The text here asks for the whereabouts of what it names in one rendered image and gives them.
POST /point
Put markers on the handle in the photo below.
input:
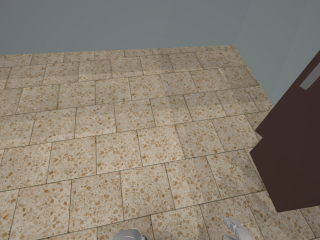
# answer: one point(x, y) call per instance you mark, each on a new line
point(311, 77)

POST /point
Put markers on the cupboard door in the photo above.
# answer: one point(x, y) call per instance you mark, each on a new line
point(293, 124)

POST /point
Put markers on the left robot thigh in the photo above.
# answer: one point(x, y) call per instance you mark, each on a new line
point(129, 234)

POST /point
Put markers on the right robot hand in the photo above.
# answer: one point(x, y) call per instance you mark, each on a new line
point(241, 233)

